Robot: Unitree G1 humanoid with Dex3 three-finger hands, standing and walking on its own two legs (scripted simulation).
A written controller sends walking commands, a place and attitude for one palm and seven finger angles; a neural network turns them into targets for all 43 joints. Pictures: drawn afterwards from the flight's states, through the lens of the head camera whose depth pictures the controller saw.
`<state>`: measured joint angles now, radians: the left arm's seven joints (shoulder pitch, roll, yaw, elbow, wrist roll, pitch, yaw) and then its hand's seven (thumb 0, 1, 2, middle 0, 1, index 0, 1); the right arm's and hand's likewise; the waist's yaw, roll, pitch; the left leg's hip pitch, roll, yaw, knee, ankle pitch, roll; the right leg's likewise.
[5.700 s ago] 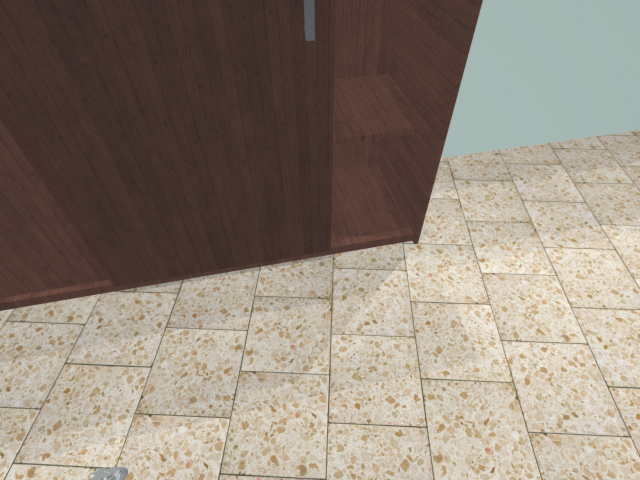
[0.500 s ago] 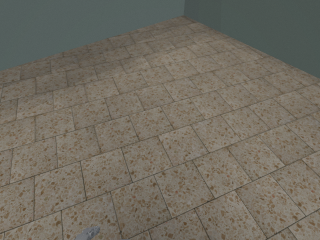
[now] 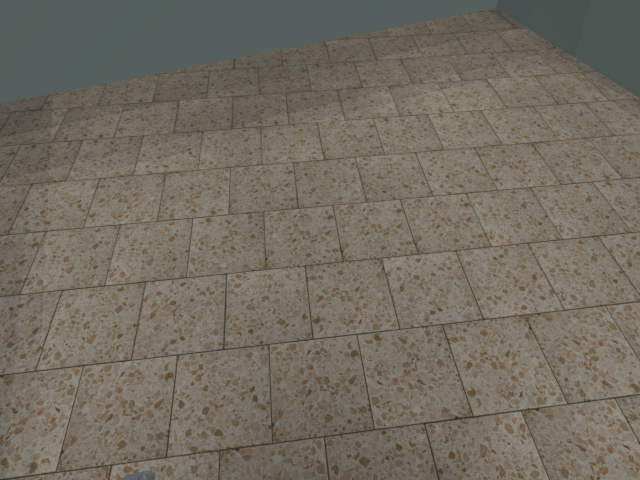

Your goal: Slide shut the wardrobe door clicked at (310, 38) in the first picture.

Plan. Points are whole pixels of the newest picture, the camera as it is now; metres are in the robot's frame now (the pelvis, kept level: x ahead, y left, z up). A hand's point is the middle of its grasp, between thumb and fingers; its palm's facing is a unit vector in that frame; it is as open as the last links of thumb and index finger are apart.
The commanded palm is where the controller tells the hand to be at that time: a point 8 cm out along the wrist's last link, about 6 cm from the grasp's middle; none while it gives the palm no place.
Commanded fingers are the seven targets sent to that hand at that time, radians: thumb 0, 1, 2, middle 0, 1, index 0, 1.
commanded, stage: turn to face it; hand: left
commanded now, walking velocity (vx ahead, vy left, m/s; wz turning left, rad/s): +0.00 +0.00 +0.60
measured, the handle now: out of the picture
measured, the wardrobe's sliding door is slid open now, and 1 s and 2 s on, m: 0.37 0.37 0.37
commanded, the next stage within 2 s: none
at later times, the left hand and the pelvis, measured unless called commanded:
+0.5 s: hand out of the picture -0.06 +0.19 -0.18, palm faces +0.38 -0.89 -0.27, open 7.3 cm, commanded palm none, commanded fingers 0.00 0.90 0.90 -0.20 -0.30 -0.20 -0.30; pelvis -0.02 -0.02 -0.01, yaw +20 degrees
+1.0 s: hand out of the picture -0.03 +0.17 -0.14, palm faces +0.58 -0.75 -0.30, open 7.3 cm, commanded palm none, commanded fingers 0.00 0.90 0.90 -0.20 -0.30 -0.20 -0.30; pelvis +0.00 -0.05 +0.00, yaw +37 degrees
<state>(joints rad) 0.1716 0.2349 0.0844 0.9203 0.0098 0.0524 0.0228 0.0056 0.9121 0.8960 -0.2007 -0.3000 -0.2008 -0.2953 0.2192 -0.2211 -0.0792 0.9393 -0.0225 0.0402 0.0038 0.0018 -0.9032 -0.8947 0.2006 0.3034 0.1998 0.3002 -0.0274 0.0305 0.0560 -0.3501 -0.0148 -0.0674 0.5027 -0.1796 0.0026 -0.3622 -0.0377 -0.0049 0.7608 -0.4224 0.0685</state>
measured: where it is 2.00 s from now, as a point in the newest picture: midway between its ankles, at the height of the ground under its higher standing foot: outside the picture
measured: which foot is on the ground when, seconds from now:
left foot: down 0.00-0.04, up 0.06-0.48, down 0.50-0.88, up 0.90-1.00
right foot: up 0.00-0.02, down 0.04-0.50, up 0.52-0.86, down 0.88-1.00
